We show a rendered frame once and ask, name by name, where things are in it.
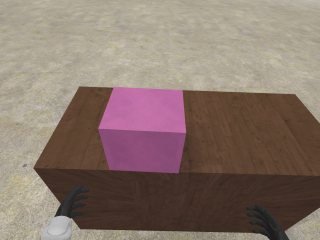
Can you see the right robot hand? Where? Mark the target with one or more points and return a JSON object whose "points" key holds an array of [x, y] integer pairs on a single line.
{"points": [[273, 231]]}

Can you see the carton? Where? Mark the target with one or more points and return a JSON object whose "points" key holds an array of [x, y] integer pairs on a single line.
{"points": [[144, 130]]}

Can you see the pedestal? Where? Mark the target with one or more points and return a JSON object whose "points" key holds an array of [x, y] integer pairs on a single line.
{"points": [[240, 149]]}

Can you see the left robot hand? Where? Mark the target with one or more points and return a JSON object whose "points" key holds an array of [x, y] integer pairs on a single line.
{"points": [[66, 207]]}

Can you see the left robot forearm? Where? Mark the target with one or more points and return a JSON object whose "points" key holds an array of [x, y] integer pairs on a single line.
{"points": [[58, 228]]}

